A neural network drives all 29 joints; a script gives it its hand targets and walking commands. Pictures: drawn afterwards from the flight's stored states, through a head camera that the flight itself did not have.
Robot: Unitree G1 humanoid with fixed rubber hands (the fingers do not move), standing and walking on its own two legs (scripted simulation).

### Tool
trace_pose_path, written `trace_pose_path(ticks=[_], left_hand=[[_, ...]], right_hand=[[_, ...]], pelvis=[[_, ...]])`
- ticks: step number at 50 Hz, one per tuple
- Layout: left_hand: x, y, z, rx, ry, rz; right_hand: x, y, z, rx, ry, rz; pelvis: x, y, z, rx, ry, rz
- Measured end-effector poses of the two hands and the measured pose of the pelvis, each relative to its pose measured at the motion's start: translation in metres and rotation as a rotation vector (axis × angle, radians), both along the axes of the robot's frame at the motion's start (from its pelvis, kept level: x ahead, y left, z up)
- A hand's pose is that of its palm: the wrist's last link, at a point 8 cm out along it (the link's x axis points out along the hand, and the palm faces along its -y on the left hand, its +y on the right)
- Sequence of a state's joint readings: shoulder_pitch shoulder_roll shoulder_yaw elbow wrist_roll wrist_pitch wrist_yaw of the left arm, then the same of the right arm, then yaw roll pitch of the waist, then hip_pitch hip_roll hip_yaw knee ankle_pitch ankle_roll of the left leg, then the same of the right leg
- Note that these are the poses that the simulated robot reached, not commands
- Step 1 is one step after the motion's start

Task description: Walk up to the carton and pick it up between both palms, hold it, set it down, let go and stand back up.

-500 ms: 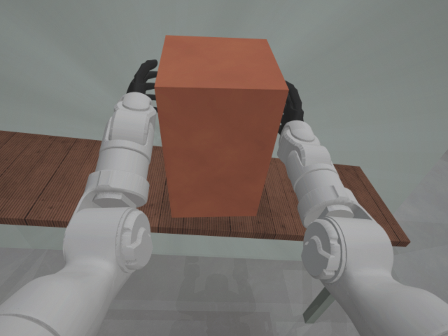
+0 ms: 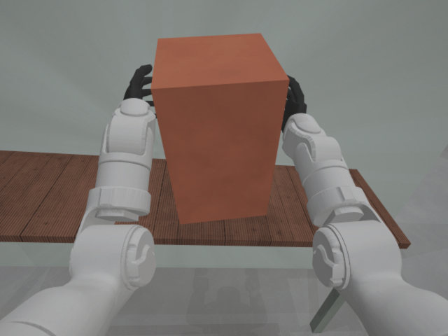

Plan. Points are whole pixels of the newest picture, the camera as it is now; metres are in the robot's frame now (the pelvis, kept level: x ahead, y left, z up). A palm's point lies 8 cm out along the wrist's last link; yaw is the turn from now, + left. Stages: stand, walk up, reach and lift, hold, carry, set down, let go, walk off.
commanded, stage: reach and lift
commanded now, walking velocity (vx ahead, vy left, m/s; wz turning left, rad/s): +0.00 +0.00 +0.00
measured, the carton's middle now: (217, 135) +0.39 +0.01 +0.21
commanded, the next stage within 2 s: hold in 0.64 s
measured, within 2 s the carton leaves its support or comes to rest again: neither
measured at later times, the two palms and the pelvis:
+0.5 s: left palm (137, 102) +0.40 +0.15 +0.26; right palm (290, 110) +0.40 -0.12 +0.27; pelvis +0.03 -0.01 +0.00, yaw +0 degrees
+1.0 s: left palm (157, 99) +0.38 +0.11 +0.28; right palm (314, 116) +0.37 -0.16 +0.28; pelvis +0.03 -0.02 +0.00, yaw +0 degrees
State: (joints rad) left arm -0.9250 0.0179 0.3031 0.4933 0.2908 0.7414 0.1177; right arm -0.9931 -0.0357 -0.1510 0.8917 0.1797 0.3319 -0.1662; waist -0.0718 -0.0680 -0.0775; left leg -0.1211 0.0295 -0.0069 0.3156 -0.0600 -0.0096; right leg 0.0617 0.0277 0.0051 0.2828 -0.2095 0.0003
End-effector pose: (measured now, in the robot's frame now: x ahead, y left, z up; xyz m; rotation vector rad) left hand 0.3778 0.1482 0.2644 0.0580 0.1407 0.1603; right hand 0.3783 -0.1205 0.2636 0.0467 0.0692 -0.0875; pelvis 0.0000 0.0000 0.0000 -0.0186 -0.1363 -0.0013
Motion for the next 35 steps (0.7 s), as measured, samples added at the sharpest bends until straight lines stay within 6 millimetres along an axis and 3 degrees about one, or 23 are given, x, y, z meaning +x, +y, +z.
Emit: trace_pose_path(ticks=[8, 19, 28, 35], left_hand=[[0.006, -0.007, 0.025, -0.012, 0.011, -0.035], [0.031, -0.007, -0.009, -0.044, 0.059, -0.067], [0.020, 0.003, 0.005, -0.055, -0.019, -0.038], [0.016, -0.006, 0.012, -0.027, 0.001, -0.034]], right_hand=[[0.001, -0.007, 0.020, 0.012, 0.007, -0.032], [0.021, -0.007, -0.002, -0.039, 0.065, -0.045], [0.016, 0.003, 0.015, -0.048, -0.003, -0.019], [0.014, -0.007, 0.021, -0.010, 0.018, -0.017]], pelvis=[[0.010, -0.007, 0.000, 0.010, -0.016, 0.000], [0.017, -0.011, 0.000, 0.002, 0.017, -0.006], [0.032, -0.011, 0.000, 0.006, 0.018, 0.013], [0.040, -0.011, -0.001, 0.013, 0.012, 0.008]])
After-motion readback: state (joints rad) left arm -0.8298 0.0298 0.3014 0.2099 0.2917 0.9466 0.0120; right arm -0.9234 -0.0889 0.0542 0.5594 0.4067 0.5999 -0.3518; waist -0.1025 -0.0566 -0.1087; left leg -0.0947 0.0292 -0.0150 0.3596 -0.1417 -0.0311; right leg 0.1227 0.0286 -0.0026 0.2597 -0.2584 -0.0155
